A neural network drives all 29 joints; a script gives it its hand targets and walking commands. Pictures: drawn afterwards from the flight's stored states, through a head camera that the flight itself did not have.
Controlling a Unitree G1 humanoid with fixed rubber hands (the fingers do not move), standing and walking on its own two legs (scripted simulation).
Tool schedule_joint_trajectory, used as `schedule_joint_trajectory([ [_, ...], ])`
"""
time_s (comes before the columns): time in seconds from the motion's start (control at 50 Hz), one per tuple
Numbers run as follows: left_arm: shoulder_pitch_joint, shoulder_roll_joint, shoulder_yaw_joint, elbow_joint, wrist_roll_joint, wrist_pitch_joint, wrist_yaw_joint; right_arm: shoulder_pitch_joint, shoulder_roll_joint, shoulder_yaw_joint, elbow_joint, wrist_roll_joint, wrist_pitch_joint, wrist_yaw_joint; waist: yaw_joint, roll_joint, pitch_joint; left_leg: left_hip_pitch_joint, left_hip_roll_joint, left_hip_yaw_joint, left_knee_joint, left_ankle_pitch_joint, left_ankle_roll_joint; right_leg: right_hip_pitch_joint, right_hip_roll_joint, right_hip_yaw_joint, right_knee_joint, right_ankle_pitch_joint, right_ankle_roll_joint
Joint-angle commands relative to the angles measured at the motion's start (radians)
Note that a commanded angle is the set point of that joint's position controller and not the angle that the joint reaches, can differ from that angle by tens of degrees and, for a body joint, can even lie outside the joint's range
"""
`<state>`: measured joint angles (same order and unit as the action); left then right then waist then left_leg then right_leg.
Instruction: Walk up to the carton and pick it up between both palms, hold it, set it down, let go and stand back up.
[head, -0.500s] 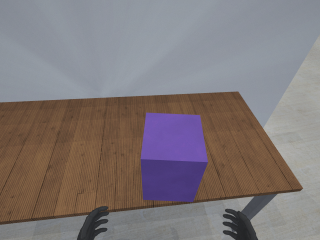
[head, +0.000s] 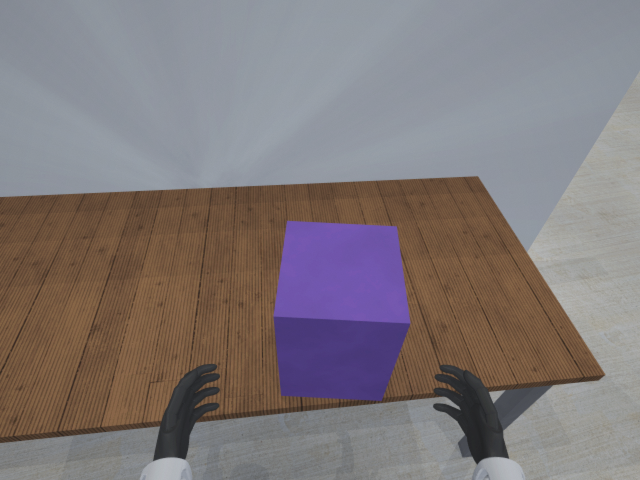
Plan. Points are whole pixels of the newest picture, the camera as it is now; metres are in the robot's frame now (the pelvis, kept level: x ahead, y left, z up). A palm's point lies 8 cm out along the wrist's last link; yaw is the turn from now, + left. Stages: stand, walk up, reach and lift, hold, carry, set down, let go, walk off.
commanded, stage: reach and lift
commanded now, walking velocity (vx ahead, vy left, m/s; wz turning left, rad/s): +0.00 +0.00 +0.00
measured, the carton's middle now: (336, 314) +0.39 +0.01 -0.05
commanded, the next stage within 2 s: none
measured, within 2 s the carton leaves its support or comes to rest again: neither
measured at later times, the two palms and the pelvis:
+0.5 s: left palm (183, 358) +0.28 +0.20 +0.01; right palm (472, 357) +0.29 -0.16 +0.01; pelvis +0.00 +0.00 +0.01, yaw +0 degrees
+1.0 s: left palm (189, 281) +0.35 +0.20 +0.07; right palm (467, 285) +0.36 -0.16 +0.07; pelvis -0.01 +0.01 +0.01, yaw -2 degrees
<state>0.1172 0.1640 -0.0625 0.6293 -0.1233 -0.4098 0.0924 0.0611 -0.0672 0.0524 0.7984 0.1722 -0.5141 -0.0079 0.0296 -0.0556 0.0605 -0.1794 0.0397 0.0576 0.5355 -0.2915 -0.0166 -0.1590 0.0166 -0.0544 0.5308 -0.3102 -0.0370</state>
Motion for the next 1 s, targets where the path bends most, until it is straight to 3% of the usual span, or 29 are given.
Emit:
schedule_joint_trajectory([
  [0.0, -0.213, 0.073, 0.035, -0.208, 0.005, -0.035, -0.001, -0.218, -0.096, -0.028, -0.212, 0.002, -0.032, -0.018, -0.005, 0.069, -0.215, 0.022, -0.048, -0.025, -0.091, 0.308, -0.031, 0.081, -0.011, 0.115, -0.115, 0.361, 0.014],
  [0.06, -0.259, 0.083, 0.049, -0.217, 0.019, 0.000, -0.007, -0.246, -0.097, -0.031, -0.205, 0.006, 0.004, -0.026, -0.010, 0.079, -0.215, 0.027, -0.045, -0.028, -0.105, 0.289, -0.027, 0.076, -0.015, 0.115, -0.130, 0.342, 0.010],
  [0.1, -0.298, 0.099, 0.060, -0.270, 0.014, 0.014, -0.006, -0.279, -0.090, -0.022, -0.259, 0.015, 0.021, -0.031, 0.001, 0.077, -0.266, 0.025, -0.048, -0.021, -0.110, 0.296, -0.019, 0.097, -0.018, 0.119, -0.128, 0.352, 0.021],
  [0.18, -0.333, 0.096, 0.061, -0.272, 0.001, 0.045, -0.011, -0.320, -0.096, -0.019, -0.308, 0.009, 0.056, -0.043, 0.004, 0.070, -0.281, 0.017, -0.049, -0.024, -0.119, 0.297, -0.013, 0.112, -0.019, 0.121, -0.134, 0.376, 0.026],
  [0.3, -0.436, 0.101, 0.080, -0.305, 0.005, 0.123, -0.010, -0.417, -0.108, -0.036, -0.333, 0.008, 0.133, -0.066, -0.009, 0.072, -0.323, 0.041, -0.046, -0.023, -0.126, 0.329, -0.013, 0.099, -0.015, 0.119, -0.156, 0.387, 0.028],
  [0.4, -0.487, 0.094, 0.106, -0.360, 0.014, 0.211, -0.013, -0.493, -0.133, -0.021, -0.380, 0.032, 0.182, -0.080, -0.001, 0.060, -0.389, 0.079, -0.048, -0.028, -0.118, 0.431, -0.019, 0.137, -0.008, 0.111, -0.153, 0.516, 0.035],
  [0.48, -0.567, 0.088, 0.132, -0.403, 0.043, 0.299, -0.016, -0.563, -0.150, -0.040, -0.375, 0.042, 0.239, -0.086, -0.002, 0.081, -0.401, 0.115, -0.044, -0.022, -0.131, 0.440, -0.021, 0.109, 0.000, 0.099, -0.176, 0.466, 0.031],
  [0.62, -0.698, 0.088, 0.161, -0.478, 0.045, 0.447, -0.017, -0.708, -0.189, -0.041, -0.462, 0.065, 0.346, -0.108, -0.010, 0.056, -0.491, 0.140, -0.044, -0.016, -0.134, 0.488, -0.010, 0.120, 0.011, 0.085, -0.189, 0.542, 0.045],
  [0.82, -0.848, 0.085, 0.199, -0.585, 0.064, 0.628, -0.011, -0.855, -0.233, -0.052, -0.481, 0.088, 0.464, -0.129, -0.005, 0.115, -0.575, 0.222, -0.041, -0.008, -0.120, 0.553, -0.016, 0.054, 0.040, 0.053, -0.202, 0.503, 0.046],
  [0.9, -0.914, 0.083, 0.205, -0.566, 0.058, 0.675, -0.003, -0.929, -0.255, -0.065, -0.459, 0.091, 0.501, -0.132, -0.007, 0.113, -0.585, 0.234, -0.035, -0.010, -0.126, 0.509, -0.013, 0.008, 0.048, 0.040, -0.209, 0.423, 0.046],
  [0.98, -1.001, 0.102, 0.204, -0.551, 0.037, 0.697, -0.001, -1.013, -0.259, -0.080, -0.483, 0.081, 0.533, -0.140, -0.009, 0.085, -0.626, 0.211, -0.034, -0.005, -0.131, 0.475, 0.001, 0.010, 0.049, 0.039, -0.199, 0.432, 0.060],
])
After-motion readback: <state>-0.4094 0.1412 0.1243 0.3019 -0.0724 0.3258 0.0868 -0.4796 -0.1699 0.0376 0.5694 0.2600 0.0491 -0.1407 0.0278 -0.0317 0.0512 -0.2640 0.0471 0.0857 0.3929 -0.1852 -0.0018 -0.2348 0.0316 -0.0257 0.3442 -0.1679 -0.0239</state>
